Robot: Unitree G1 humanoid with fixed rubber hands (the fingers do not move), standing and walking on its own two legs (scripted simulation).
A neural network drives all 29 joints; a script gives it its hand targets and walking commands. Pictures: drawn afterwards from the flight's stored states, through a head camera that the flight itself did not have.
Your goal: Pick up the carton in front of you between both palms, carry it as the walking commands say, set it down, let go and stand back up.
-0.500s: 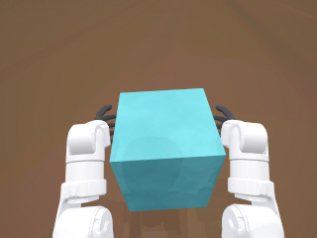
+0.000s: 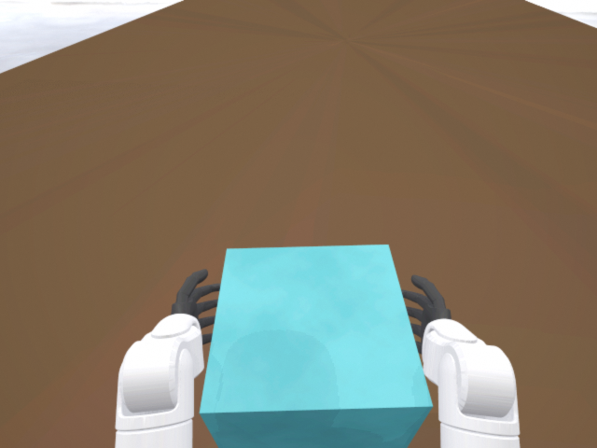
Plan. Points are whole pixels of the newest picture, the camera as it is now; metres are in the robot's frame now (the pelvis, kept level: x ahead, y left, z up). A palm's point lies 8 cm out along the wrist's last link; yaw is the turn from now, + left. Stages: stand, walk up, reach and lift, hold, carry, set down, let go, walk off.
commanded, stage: carry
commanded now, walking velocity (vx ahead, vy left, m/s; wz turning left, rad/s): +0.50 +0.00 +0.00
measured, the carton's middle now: (310, 365) +0.26 -0.01 +0.03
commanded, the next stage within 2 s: none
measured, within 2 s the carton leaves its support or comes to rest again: neither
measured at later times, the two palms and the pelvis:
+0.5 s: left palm (201, 202) +0.56 +0.18 +0.09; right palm (363, 203) +0.54 -0.12 +0.09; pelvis +0.29 +0.04 +0.01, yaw -2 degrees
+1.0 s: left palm (238, 135) +0.84 +0.15 +0.09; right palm (358, 137) +0.84 -0.15 +0.08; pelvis +0.57 +0.00 +0.02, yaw +1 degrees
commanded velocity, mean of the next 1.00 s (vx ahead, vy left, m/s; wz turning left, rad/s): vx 0.35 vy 0.00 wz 0.00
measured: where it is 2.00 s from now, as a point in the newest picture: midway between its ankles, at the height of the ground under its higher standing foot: (297, 383)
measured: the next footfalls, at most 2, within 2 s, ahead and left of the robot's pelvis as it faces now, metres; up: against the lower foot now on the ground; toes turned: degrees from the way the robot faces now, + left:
left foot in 0.40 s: +0.39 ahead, +0.13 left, +0.00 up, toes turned +11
right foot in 0.84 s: +0.67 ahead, -0.10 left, +0.00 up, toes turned +0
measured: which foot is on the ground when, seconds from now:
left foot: down 0.00-0.00, up 0.02-0.38, down 0.40-0.88, up 0.90-1.00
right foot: down 0.00-0.40, up 0.42-0.82, down 0.84-1.00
